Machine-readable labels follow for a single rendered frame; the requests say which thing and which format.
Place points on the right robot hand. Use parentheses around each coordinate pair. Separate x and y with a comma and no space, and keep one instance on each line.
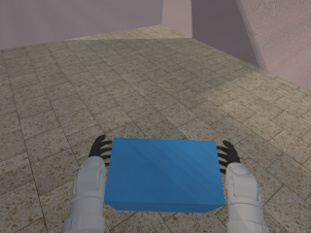
(231,157)

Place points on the left robot hand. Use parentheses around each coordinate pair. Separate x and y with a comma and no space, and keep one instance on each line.
(96,149)

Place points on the carton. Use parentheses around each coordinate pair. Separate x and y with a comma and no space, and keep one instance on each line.
(164,175)

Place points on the robot right forearm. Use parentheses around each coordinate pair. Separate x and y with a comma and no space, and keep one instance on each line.
(245,210)

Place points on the robot left forearm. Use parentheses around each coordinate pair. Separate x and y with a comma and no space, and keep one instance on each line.
(87,197)

